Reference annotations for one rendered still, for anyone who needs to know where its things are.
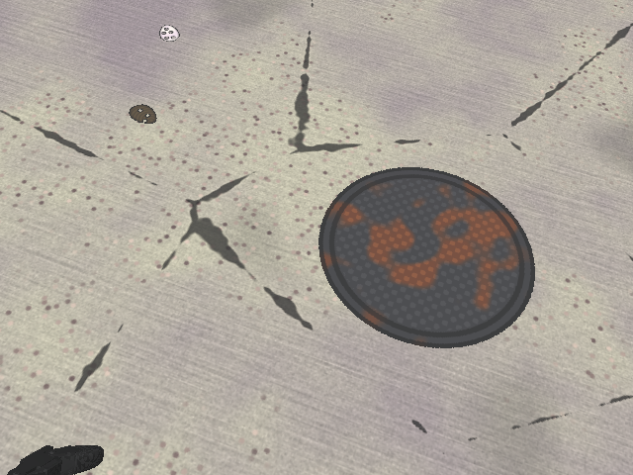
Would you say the left robot hand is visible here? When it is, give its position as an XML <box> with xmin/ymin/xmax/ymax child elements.
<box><xmin>7</xmin><ymin>445</ymin><xmax>104</xmax><ymax>475</ymax></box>

